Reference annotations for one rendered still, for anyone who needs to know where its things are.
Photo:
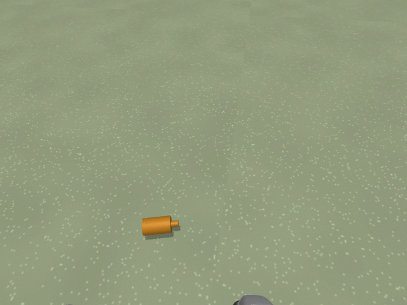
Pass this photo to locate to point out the bottle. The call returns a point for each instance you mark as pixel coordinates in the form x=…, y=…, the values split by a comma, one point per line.
x=158, y=225

